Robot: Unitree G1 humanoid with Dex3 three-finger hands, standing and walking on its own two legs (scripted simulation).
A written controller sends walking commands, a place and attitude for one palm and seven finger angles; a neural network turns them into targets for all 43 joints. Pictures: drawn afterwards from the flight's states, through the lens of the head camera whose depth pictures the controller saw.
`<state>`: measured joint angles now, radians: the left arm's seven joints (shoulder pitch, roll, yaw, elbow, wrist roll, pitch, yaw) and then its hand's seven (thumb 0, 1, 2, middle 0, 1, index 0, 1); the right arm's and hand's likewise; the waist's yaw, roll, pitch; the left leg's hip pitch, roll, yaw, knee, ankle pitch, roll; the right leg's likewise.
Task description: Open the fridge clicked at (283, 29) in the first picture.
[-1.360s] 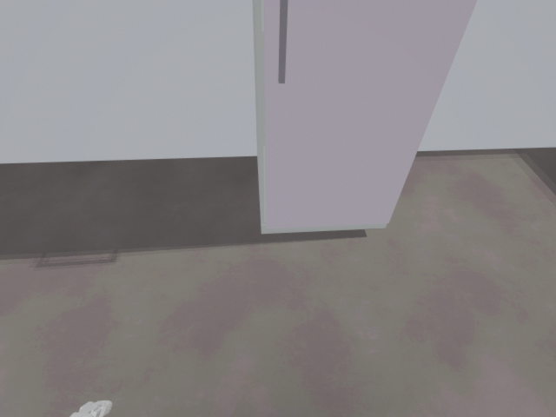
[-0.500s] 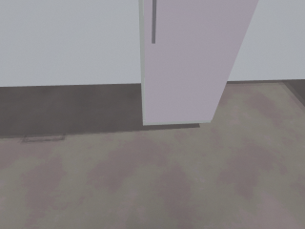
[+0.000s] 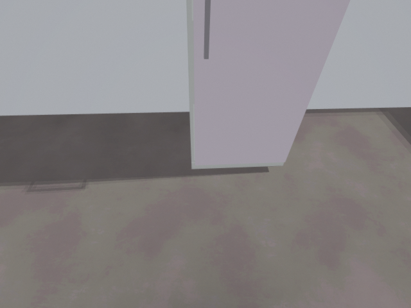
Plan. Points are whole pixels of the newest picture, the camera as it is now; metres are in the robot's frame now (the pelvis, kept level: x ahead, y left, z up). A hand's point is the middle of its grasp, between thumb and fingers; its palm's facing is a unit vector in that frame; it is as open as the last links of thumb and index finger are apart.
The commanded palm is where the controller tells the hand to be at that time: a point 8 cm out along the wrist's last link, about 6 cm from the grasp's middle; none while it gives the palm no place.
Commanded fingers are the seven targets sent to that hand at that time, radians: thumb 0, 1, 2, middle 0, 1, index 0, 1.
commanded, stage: look at it before walking up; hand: left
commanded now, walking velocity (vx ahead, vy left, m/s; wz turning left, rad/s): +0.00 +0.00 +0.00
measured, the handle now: (207, 4) +0.99 +0.06 +0.20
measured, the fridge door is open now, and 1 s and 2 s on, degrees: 0 0 0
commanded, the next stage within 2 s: walk to a spot facing it in 0.08 s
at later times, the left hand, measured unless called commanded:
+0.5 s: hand out of the picture +0.05 +0.21 -0.18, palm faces -0.10 -0.95 -0.29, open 7.4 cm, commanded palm none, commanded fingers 0.00 0.90 0.90 -0.20 -0.30 -0.20 -0.30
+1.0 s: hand out of the picture +0.07 +0.15 -0.16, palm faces -0.23 -0.95 -0.22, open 7.4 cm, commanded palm none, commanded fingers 0.00 0.90 0.90 -0.20 -0.30 -0.20 -0.30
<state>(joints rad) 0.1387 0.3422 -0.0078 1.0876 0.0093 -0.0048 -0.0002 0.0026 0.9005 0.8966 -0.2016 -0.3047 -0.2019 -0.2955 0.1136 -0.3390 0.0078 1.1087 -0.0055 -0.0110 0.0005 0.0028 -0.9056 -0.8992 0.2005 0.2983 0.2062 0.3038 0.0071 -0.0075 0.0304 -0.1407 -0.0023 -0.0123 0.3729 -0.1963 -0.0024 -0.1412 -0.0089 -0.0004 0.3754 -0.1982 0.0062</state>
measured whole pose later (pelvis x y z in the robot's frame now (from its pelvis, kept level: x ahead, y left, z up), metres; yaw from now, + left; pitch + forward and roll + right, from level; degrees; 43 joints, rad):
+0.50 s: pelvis -0.01 -0.01 -0.02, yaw -8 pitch -2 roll +2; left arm 0.21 0.28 0.03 1.01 0.01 0.07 -0.01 0.00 0.90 0.90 -0.20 -0.30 -0.20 -0.30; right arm 0.14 -0.25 -0.02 1.01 -0.01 0.02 -0.02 0.00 -0.91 -0.90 0.20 0.30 0.21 0.30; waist 0.03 -0.02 0.08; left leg -0.20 0.03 0.12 0.52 -0.28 -0.01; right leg -0.33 0.01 0.04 0.71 -0.37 0.01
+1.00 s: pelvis +0.03 -0.03 +0.00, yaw -21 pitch +2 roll +1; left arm 0.41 0.17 0.05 0.99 0.02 -0.03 -0.01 0.00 0.90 0.90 -0.20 -0.30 -0.20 -0.30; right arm 0.18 -0.25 -0.07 0.96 -0.03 0.01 0.01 0.01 -0.91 -0.90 0.20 0.30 0.20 0.30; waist 0.06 0.01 -0.01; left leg -0.51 0.08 -0.01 0.92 -0.27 -0.07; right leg -0.18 0.10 0.15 0.35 -0.19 -0.07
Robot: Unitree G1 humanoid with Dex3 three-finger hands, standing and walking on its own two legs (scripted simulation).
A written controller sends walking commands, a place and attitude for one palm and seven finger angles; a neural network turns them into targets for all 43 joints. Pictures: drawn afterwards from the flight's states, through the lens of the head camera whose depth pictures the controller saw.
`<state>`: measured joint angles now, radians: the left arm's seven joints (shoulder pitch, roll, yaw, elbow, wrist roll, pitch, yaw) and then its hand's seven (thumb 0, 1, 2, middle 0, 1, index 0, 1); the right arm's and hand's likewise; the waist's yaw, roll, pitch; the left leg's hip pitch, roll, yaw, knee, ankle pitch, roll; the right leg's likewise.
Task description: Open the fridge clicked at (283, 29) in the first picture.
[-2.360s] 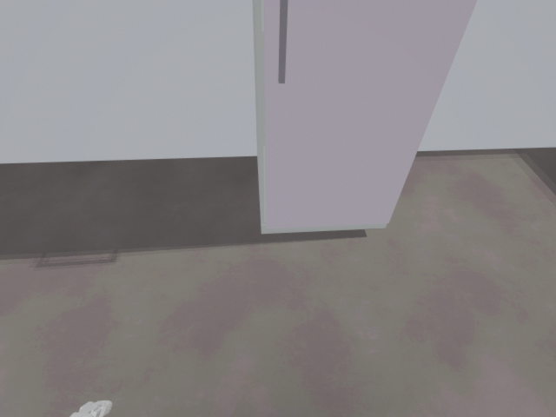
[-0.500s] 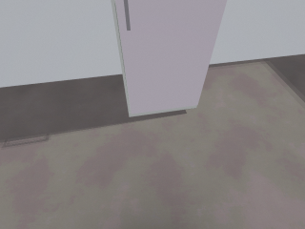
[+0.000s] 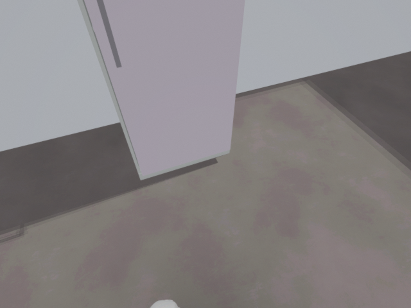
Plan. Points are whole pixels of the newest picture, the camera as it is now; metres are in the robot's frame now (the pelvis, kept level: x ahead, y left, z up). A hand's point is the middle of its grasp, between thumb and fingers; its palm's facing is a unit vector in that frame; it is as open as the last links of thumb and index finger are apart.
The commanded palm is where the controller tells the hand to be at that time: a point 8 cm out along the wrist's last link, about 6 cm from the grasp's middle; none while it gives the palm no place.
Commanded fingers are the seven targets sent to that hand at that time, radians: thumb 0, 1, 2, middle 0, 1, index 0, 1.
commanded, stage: walk to a spot facing it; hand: left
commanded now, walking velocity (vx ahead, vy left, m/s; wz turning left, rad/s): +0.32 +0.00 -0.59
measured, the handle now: (102, 9) +0.86 +0.43 +0.20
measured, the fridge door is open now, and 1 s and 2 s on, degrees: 0 0 0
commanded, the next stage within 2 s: none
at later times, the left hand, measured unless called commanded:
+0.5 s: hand (132, 243) +0.29 +0.24 -0.18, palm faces -0.28 -0.94 -0.19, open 7.4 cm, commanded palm none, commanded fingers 0.00 0.90 0.90 -0.20 -0.30 -0.20 -0.30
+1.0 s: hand (177, 205) +0.41 +0.14 -0.17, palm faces -0.53 -0.82 -0.24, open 7.4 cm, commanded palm none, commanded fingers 0.00 0.90 0.90 -0.20 -0.30 -0.20 -0.30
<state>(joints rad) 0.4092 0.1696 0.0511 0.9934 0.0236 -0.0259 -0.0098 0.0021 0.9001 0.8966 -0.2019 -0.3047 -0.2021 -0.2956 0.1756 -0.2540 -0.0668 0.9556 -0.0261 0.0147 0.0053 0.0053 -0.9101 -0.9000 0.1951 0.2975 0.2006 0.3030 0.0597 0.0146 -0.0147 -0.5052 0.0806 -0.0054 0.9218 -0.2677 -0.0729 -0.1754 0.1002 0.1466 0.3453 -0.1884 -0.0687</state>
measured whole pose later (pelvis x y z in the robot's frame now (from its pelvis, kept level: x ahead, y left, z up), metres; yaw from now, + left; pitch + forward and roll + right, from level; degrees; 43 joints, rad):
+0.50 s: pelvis +0.14 +0.07 -0.01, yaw -19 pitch -1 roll -1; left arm 0.18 0.25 0.11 0.94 0.03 0.05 -0.03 0.00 0.91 0.90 -0.19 -0.30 -0.19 -0.29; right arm 0.41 -0.16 -0.02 1.04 -0.02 -0.05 -0.04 0.00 -0.92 -0.90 0.20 0.30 0.20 0.30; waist -0.01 -0.04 0.06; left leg -0.03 0.06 0.27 0.41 -0.36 0.03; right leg -0.64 -0.06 -0.06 1.07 -0.17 0.03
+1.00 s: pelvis +0.23 +0.03 -0.01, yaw -36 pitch +0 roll +1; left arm 0.17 0.19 0.06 0.92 0.02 0.03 0.00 0.00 0.90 0.90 -0.20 -0.30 -0.20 -0.30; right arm 0.12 -0.19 -0.04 0.88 -0.02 0.03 -0.02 0.00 -0.91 -0.90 0.20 0.30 0.20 0.30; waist 0.01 0.00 0.07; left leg -0.52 0.12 0.00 1.01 -0.36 -0.08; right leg -0.35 0.07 0.02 0.53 -0.18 -0.08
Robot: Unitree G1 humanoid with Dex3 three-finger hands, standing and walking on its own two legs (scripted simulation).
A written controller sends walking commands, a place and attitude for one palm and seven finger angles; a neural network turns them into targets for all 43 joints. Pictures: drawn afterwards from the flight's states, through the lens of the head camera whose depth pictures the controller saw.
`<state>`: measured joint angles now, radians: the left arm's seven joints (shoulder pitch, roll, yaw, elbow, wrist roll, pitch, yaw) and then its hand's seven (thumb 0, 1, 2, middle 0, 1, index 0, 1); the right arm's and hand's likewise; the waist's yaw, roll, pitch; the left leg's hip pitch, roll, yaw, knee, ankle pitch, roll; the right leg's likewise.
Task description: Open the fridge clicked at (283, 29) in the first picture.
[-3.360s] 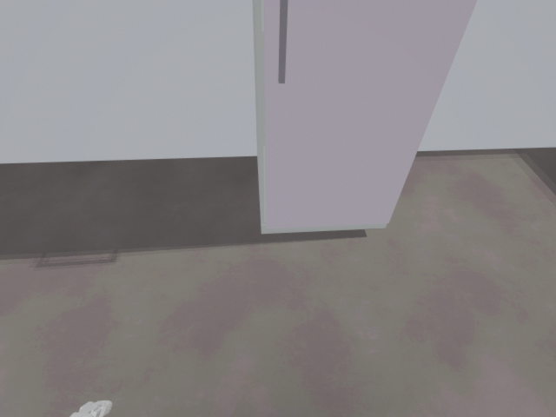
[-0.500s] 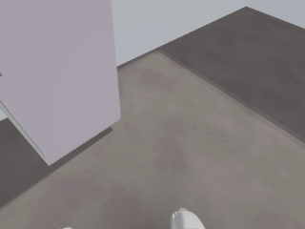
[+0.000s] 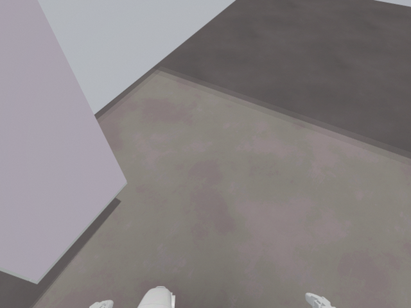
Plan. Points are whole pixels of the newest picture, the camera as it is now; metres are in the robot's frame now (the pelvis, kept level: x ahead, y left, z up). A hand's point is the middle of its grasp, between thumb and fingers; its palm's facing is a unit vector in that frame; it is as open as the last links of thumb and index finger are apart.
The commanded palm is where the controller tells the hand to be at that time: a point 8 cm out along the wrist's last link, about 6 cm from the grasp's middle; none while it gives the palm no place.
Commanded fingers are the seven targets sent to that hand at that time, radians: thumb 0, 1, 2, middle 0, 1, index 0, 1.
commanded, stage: walk to a spot facing it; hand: left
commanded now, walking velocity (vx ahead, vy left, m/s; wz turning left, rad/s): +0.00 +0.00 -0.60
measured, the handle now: out of the picture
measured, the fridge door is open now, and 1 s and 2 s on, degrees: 0 0 0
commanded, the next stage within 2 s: turn to face it in 1.54 s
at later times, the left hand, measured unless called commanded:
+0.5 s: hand out of the picture +0.11 +0.25 -0.17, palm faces -0.24 -0.95 -0.19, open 7.4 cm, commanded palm none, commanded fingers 0.00 0.90 0.90 -0.20 -0.30 -0.20 -0.30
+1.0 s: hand (152, 300) +0.16 +0.13 -0.15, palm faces -0.52 -0.82 -0.23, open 7.4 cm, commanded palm none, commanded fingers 0.00 0.90 0.90 -0.20 -0.30 -0.20 -0.30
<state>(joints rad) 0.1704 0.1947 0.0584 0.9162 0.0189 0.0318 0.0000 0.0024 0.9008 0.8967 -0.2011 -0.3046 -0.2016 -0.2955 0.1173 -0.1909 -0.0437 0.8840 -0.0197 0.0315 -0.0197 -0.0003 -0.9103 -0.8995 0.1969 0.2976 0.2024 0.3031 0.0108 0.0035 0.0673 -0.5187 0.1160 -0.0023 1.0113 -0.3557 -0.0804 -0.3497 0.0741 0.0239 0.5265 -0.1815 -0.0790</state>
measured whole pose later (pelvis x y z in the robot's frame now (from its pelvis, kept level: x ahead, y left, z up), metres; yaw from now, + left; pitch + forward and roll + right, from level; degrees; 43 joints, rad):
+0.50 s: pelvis +0.00 +0.06 +0.01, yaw -19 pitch +0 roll -2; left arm 0.23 0.26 0.11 0.95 0.02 0.10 -0.03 0.00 0.91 0.90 -0.20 -0.30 -0.20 -0.29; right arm 0.23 -0.17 -0.03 0.91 -0.02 0.01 -0.03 0.00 -0.91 -0.90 0.20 0.30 0.21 0.30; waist 0.02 -0.04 0.07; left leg -0.18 0.12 0.25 0.50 -0.30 0.02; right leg -0.46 -0.06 0.00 1.06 -0.39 0.09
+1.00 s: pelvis +0.00 +0.00 +0.01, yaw -36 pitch -1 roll +1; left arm 0.27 0.18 0.05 0.95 0.01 -0.02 -0.01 0.00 0.90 0.90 -0.20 -0.30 -0.20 -0.30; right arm 0.19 -0.24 -0.07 0.93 -0.03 0.03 0.01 0.01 -0.91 -0.90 0.20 0.30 0.20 0.30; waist 0.01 0.03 0.03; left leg -0.53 0.13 0.04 0.99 -0.30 -0.10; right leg -0.14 0.04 0.03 0.42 -0.26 -0.04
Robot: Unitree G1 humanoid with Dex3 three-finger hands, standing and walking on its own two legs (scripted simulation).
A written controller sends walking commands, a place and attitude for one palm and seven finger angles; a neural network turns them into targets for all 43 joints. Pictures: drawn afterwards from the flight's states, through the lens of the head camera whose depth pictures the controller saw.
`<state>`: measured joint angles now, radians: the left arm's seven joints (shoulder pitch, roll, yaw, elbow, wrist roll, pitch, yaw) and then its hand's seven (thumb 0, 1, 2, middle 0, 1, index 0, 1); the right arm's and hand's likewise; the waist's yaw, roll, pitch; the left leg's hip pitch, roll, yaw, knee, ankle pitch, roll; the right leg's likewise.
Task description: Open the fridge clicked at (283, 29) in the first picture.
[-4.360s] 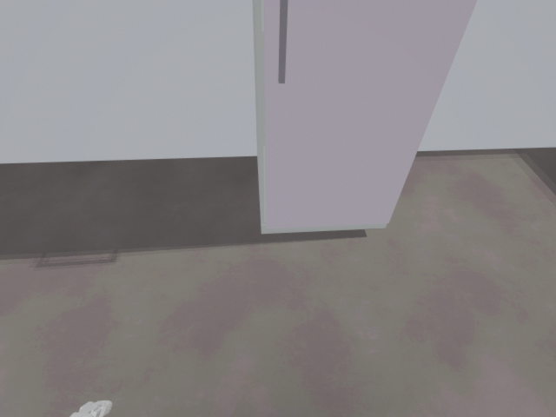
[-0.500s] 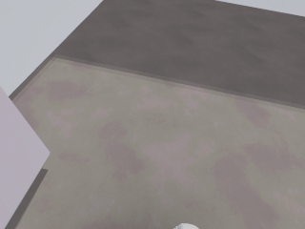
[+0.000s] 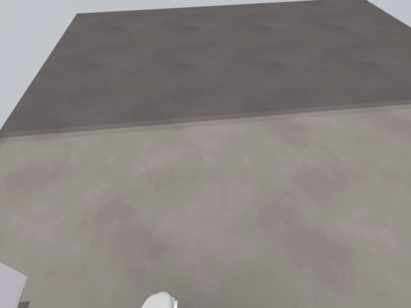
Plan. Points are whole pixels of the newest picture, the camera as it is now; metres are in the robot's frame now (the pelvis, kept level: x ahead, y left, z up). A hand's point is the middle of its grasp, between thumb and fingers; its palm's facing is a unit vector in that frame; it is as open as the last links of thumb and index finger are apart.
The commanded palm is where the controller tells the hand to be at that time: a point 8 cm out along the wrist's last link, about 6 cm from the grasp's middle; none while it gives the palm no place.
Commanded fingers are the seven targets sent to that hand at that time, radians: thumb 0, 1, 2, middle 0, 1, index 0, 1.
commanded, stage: walk to a spot facing it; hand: left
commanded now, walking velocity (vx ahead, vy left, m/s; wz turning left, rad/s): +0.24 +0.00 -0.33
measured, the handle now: out of the picture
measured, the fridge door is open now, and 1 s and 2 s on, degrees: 0 0 0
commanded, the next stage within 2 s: turn to face it in 0.54 s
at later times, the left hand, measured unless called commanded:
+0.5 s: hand (108, 284) +0.20 +0.26 -0.18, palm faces -0.19 -0.96 -0.20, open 7.4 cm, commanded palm none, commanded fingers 0.00 0.90 0.90 -0.20 -0.30 -0.20 -0.30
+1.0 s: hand (177, 242) +0.31 +0.10 -0.16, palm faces -0.32 -0.93 -0.17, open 7.4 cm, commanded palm none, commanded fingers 0.00 0.90 0.90 -0.20 -0.30 -0.20 -0.30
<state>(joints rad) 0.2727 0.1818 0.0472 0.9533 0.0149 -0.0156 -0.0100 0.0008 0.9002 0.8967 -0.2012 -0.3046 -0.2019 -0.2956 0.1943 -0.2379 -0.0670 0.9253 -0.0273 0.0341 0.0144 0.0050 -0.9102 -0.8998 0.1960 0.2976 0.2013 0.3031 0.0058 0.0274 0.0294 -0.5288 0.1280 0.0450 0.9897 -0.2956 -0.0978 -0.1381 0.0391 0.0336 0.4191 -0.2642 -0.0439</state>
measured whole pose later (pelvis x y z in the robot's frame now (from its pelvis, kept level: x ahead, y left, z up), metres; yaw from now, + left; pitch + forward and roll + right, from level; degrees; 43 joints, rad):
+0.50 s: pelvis +0.10 +0.07 +0.00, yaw -17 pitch -2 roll -1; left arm 0.25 0.24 0.12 0.97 0.02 0.07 -0.02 0.00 0.91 0.90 -0.19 -0.30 -0.19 -0.29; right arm 0.29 -0.16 -0.03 0.97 -0.01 -0.02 -0.03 0.00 -0.92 -0.90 0.20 0.30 0.21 0.30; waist 0.02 -0.04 0.06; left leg -0.15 0.10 0.29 0.45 -0.27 0.03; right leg -0.56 -0.07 -0.03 1.15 -0.27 0.06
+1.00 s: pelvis +0.13 +0.00 -0.01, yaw -17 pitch -2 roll +0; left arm 0.08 0.11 0.02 0.96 0.02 0.00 0.03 0.00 0.90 0.90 -0.20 -0.30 -0.20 -0.30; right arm 0.28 -0.15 -0.05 1.03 -0.01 0.06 -0.01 0.00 -0.91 -0.90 0.20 0.30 0.20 0.30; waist -0.05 0.02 0.05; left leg -0.42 0.10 0.08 0.99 -0.46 -0.06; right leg -0.22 -0.08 -0.24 0.54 -0.29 -0.04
